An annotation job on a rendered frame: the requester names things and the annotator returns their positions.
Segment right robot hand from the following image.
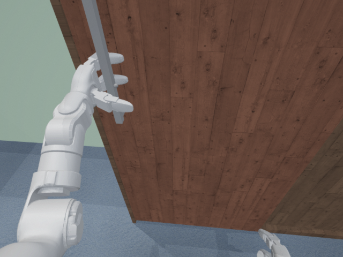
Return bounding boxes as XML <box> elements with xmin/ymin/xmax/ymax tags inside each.
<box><xmin>257</xmin><ymin>229</ymin><xmax>291</xmax><ymax>257</ymax></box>

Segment handle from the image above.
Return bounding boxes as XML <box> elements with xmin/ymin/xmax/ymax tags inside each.
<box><xmin>81</xmin><ymin>0</ymin><xmax>124</xmax><ymax>124</ymax></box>

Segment left robot forearm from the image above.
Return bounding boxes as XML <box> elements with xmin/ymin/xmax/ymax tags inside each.
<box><xmin>17</xmin><ymin>92</ymin><xmax>94</xmax><ymax>242</ymax></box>

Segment left robot upper arm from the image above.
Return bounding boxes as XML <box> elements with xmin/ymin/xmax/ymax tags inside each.
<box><xmin>0</xmin><ymin>198</ymin><xmax>84</xmax><ymax>257</ymax></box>

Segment left robot hand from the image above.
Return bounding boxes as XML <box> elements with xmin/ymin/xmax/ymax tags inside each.
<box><xmin>70</xmin><ymin>52</ymin><xmax>133</xmax><ymax>112</ymax></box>

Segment wardrobe door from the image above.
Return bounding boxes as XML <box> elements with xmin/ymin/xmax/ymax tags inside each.
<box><xmin>264</xmin><ymin>119</ymin><xmax>343</xmax><ymax>231</ymax></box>
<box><xmin>60</xmin><ymin>0</ymin><xmax>343</xmax><ymax>232</ymax></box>

